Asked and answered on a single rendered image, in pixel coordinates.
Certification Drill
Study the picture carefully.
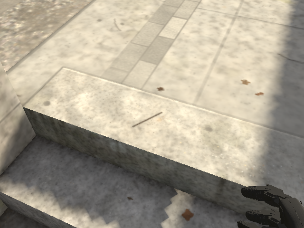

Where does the robot right hand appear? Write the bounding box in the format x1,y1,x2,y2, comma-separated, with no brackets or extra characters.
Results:
237,184,304,228

